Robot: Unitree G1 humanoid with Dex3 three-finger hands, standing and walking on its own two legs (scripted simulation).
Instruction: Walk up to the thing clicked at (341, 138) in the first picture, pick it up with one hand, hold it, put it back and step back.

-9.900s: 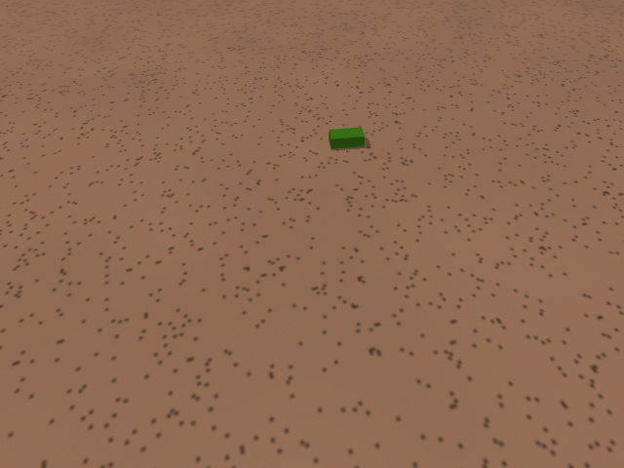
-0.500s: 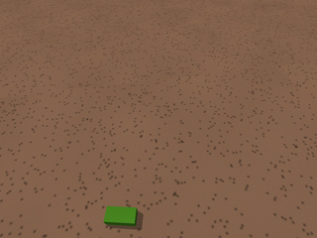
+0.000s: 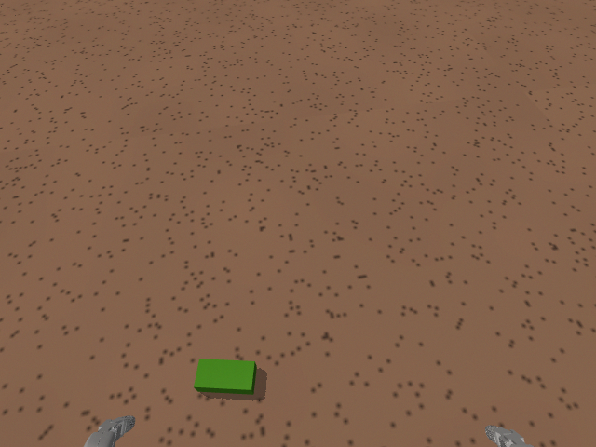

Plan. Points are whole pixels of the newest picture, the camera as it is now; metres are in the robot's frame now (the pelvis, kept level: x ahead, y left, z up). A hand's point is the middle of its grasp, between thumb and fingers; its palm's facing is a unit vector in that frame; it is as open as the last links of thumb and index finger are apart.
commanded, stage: rise first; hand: left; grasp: from above
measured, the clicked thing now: (226, 376) +0.40 +0.25 -0.74
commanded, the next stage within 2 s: none
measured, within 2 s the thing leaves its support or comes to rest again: neither
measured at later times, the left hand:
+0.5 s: hand out of the picture +0.14 +0.26 -0.23, palm faces -0.15 -0.88 -0.45, open 13.9 cm
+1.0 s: hand out of the picture +0.17 +0.28 -0.36, palm faces -0.41 -0.65 -0.64, open 14.2 cm
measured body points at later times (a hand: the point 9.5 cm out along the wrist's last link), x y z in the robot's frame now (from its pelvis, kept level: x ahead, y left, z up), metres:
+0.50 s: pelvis -0.01 +0.01 -0.08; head +0.09 +0.02 +0.36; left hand +0.15 +0.31 -0.20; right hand +0.14 -0.25 -0.18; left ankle +0.01 +0.14 -0.74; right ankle +0.01 -0.13 -0.74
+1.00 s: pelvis -0.04 +0.01 -0.21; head +0.12 +0.03 +0.21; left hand +0.19 +0.31 -0.32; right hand +0.18 -0.25 -0.30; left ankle +0.01 +0.14 -0.74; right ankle +0.01 -0.13 -0.74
